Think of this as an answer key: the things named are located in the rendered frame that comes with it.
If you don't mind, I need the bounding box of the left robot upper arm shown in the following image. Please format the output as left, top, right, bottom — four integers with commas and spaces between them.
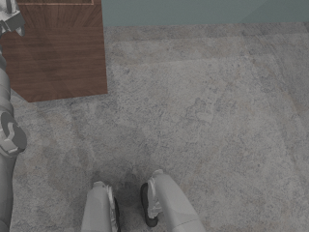
0, 110, 27, 232

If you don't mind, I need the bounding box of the left robot shin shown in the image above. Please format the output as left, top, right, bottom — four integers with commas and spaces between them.
87, 181, 118, 232

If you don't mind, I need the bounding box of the left robot forearm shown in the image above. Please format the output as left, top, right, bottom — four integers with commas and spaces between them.
0, 44, 14, 117

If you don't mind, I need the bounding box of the left robot thigh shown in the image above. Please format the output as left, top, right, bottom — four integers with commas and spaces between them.
80, 185, 116, 232

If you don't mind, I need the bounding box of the cabinet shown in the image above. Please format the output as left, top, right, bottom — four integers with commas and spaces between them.
0, 0, 108, 103

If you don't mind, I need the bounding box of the left robot hand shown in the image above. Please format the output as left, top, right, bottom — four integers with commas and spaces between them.
0, 0, 26, 39

